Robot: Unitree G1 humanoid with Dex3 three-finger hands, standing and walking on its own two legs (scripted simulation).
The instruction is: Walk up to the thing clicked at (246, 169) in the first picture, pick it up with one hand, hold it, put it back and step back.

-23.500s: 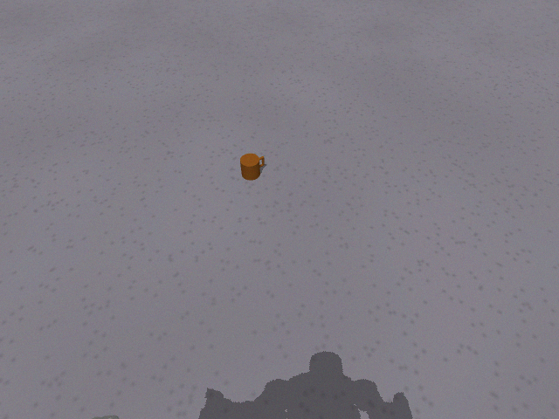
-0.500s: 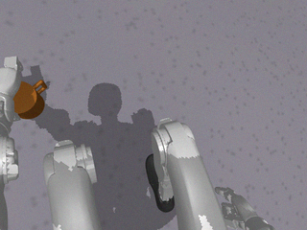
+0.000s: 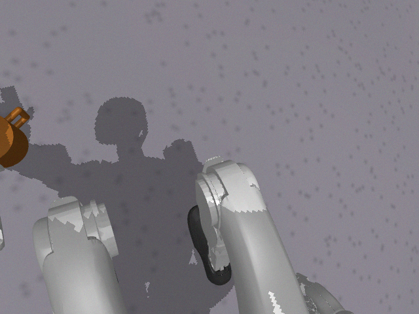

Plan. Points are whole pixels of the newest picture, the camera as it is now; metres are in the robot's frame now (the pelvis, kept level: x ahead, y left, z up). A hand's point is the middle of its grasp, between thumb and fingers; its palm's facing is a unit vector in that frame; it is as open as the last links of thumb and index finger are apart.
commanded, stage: rest palm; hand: left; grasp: from above
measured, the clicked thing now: out of the picture +0.46 +0.28 -0.26
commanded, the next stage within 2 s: close in 0.46 s
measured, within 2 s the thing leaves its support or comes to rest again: neither
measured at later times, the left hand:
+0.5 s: hand out of the picture +0.44 +0.30 -0.23, palm faces -0.44 -0.13 -0.89, open 13.9 cm
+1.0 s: hand out of the picture +0.44 +0.30 -0.23, palm faces -0.44 -0.12 -0.89, open 13.0 cm
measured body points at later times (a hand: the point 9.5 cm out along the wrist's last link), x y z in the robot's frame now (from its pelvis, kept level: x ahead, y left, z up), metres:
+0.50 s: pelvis -0.01 +0.01 -0.01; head +0.26 +0.11 +0.35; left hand +0.46 +0.30 -0.18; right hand +0.03 -0.26 -0.07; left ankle +0.06 +0.13 -0.27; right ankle +0.11 -0.13 -0.27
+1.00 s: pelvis -0.01 +0.01 -0.01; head +0.25 +0.11 +0.35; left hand +0.46 +0.30 -0.18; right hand +0.02 -0.25 -0.07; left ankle +0.06 +0.13 -0.27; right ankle +0.11 -0.13 -0.27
